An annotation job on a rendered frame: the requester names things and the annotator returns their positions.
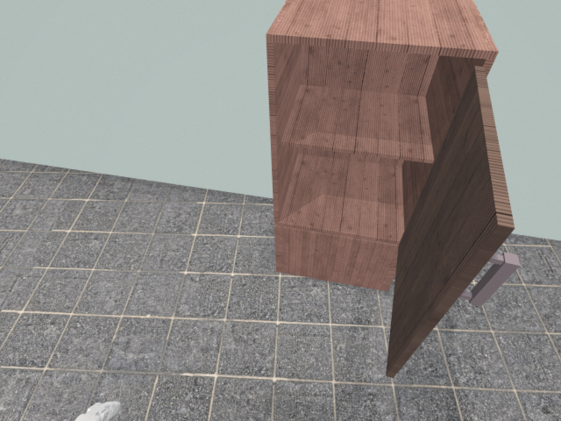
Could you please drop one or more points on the cupboard door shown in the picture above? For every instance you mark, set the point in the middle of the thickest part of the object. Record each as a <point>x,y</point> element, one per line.
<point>461,218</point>

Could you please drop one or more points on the handle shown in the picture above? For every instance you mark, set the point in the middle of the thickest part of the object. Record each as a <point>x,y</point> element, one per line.
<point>504,265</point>

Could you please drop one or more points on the left robot hand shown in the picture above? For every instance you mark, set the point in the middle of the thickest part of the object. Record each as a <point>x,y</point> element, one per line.
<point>100,412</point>

